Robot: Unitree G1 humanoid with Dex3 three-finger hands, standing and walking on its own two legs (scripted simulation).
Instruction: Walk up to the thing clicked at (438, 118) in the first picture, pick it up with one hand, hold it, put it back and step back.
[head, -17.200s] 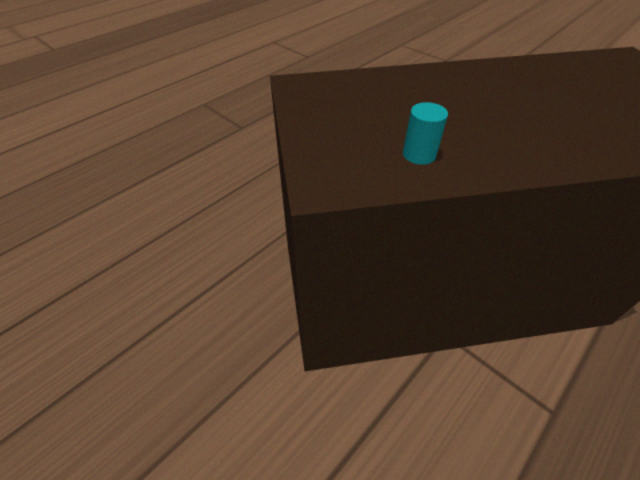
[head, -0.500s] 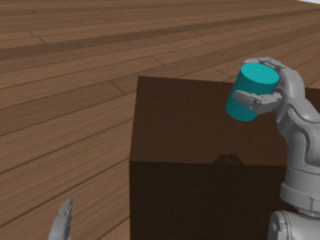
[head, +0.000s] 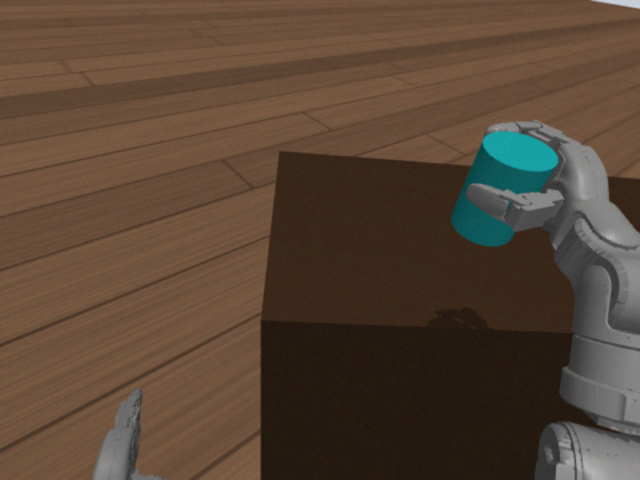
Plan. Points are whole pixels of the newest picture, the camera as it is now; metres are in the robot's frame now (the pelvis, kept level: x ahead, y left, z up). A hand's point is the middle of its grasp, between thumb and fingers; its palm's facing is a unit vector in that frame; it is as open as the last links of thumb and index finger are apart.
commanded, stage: hold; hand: right
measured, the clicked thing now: (498, 190) +0.34 -0.16 +0.27
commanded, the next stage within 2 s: crouch in 0.82 s
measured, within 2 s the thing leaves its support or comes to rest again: neither
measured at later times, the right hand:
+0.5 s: hand (513, 177) +0.34 -0.17 +0.29, palm faces +0.14 +0.99 -0.01, open 10.2 cm
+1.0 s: hand (520, 172) +0.33 -0.17 +0.29, palm faces +0.15 +0.99 -0.04, open 10.2 cm
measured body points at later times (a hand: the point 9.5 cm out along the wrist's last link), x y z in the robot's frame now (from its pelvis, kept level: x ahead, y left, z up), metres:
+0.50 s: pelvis +0.00 +0.00 +0.00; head -0.05 +0.04 +0.45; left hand +0.17 +0.26 -0.08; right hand +0.33 -0.22 +0.29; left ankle -0.02 +0.13 -0.73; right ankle +0.03 -0.14 -0.73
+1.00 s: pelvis -0.01 +0.00 +0.00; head -0.06 +0.04 +0.45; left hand +0.15 +0.26 -0.08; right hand +0.32 -0.22 +0.30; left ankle -0.02 +0.13 -0.73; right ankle +0.03 -0.14 -0.73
